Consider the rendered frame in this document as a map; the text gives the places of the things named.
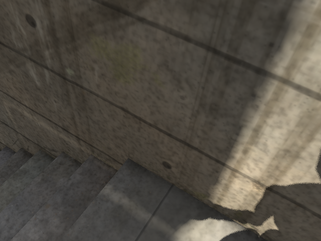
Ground stairs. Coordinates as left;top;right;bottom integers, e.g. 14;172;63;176
0;146;117;241

